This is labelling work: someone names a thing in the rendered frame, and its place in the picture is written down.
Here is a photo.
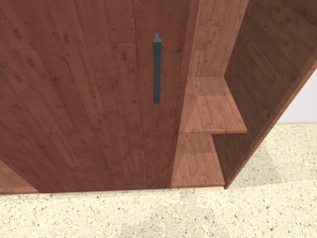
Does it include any handle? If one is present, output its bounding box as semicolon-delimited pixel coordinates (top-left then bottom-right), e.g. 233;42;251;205
154;33;161;104

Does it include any wardrobe door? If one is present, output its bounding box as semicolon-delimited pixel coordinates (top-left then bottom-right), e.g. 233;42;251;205
0;160;31;188
0;0;200;194

